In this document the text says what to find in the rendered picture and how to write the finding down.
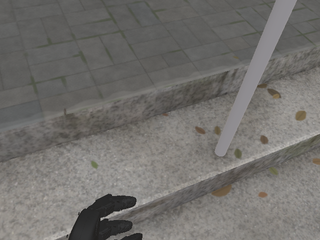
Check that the left robot hand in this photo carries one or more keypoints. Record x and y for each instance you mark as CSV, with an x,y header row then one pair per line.
x,y
89,225

